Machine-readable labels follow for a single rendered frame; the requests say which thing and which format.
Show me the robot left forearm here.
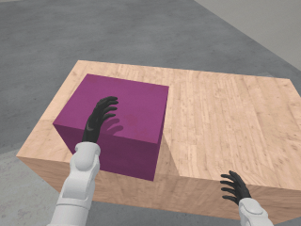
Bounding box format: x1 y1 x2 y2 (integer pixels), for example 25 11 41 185
46 141 101 226

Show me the left robot hand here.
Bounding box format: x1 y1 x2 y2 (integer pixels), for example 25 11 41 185
82 96 119 143

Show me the robot right forearm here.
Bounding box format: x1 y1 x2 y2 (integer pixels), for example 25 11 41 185
238 198 274 226

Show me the pedestal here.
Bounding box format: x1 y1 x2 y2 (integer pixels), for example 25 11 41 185
16 60 301 225

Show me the right robot hand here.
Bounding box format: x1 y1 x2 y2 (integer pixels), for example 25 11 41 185
220 170 252 206

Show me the carton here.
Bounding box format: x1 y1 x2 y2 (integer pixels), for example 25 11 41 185
53 73 169 182

